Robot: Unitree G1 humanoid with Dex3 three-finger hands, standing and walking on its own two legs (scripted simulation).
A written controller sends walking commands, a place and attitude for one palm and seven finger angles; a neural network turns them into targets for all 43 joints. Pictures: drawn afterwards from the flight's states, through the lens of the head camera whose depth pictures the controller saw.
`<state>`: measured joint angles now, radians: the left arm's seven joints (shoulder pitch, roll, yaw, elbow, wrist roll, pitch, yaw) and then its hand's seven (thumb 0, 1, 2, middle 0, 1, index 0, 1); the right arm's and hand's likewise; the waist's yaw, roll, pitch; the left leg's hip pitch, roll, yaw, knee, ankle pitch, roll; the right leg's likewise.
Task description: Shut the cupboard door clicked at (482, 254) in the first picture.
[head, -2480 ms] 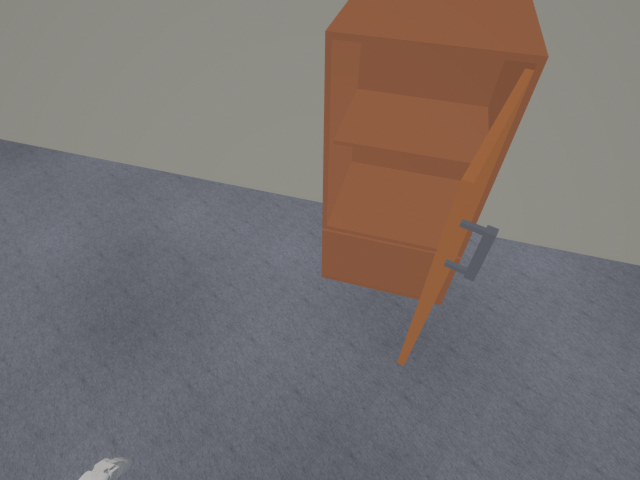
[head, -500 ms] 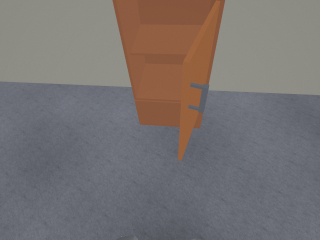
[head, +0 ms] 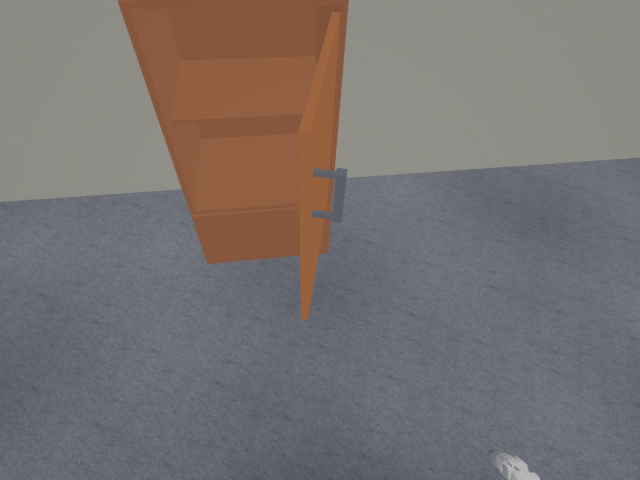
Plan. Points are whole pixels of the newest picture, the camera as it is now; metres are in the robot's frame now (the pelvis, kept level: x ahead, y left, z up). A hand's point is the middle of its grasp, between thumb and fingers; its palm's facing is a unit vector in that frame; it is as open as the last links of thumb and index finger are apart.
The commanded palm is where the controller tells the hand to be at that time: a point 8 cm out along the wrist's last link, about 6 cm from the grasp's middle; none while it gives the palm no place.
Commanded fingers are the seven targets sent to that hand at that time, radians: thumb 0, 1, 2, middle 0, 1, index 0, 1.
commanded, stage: walk around to get in front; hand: left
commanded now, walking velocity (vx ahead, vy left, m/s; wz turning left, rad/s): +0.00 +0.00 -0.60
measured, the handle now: (328, 195) +0.59 +0.05 -0.04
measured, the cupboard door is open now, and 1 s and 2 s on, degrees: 74 74 74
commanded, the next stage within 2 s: none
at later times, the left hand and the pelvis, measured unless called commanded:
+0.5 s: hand (232, 469) +0.15 +0.14 -0.16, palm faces -0.33 -0.91 -0.26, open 7.4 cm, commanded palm none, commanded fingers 0.00 0.90 0.90 -0.20 -0.30 -0.20 -0.30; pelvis -0.02 -0.02 -0.01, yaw -19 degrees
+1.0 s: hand (239, 444) +0.19 +0.14 -0.18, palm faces -0.51 -0.84 -0.21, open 7.4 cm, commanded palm none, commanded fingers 0.00 0.90 0.90 -0.20 -0.30 -0.20 -0.30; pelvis +0.01 +0.00 -0.01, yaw -37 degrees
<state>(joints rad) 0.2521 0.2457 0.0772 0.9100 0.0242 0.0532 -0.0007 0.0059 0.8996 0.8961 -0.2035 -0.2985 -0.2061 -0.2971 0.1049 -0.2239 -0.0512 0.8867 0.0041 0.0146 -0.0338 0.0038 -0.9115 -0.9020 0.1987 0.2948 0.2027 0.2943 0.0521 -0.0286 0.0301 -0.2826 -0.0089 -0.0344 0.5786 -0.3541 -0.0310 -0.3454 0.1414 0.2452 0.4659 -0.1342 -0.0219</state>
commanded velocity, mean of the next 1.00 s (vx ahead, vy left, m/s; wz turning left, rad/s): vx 0.00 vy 0.00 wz -0.60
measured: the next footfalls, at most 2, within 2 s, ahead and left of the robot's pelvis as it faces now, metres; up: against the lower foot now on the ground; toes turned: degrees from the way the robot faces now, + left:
left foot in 0.02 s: +0.03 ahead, +0.13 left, +0.00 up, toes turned -3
right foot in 0.46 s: -0.02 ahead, -0.13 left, +0.00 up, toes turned -22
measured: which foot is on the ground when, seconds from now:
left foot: up 0.00-0.00, down 0.02-0.46, up 0.48-0.90, down 0.92-1.00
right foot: down 0.00-0.02, up 0.04-0.44, down 0.46-0.92, up 0.94-1.00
